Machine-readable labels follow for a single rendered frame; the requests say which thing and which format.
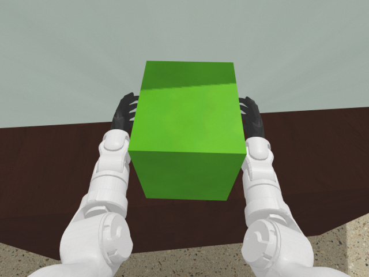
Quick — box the pedestal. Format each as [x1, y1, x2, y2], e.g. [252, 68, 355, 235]
[0, 107, 369, 261]

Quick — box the carton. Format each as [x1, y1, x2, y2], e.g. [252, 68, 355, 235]
[128, 61, 247, 201]

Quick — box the left robot hand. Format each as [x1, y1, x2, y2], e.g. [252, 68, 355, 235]
[110, 92, 139, 132]

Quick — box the right robot hand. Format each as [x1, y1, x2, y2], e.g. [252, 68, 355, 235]
[239, 96, 265, 138]

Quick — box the right robot forearm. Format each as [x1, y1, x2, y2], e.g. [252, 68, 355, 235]
[241, 137, 303, 234]

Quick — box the robot right upper arm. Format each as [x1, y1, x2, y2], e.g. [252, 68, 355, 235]
[241, 219, 351, 277]

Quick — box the robot left upper arm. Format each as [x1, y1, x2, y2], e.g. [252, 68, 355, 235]
[27, 212, 133, 277]

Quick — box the left robot forearm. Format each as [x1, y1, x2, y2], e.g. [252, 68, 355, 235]
[59, 129, 131, 262]

